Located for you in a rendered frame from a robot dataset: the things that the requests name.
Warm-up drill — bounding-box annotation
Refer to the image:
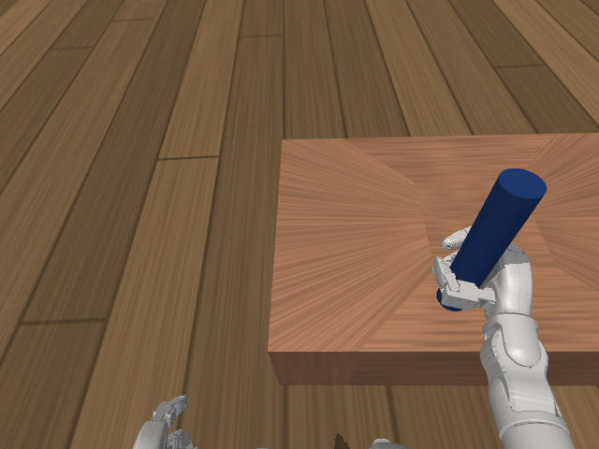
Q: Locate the left robot hand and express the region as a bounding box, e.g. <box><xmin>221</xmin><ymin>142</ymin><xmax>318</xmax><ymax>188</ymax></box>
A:
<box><xmin>133</xmin><ymin>395</ymin><xmax>197</xmax><ymax>449</ymax></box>

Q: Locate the right robot hand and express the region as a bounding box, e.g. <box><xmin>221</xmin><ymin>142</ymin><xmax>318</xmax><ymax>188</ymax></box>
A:
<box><xmin>431</xmin><ymin>226</ymin><xmax>533</xmax><ymax>321</ymax></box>

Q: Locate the right robot arm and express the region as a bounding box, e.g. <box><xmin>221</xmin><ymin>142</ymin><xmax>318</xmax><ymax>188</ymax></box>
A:
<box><xmin>480</xmin><ymin>312</ymin><xmax>576</xmax><ymax>449</ymax></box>

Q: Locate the can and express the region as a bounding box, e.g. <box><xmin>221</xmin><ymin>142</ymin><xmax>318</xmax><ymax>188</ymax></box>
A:
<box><xmin>436</xmin><ymin>168</ymin><xmax>547</xmax><ymax>311</ymax></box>

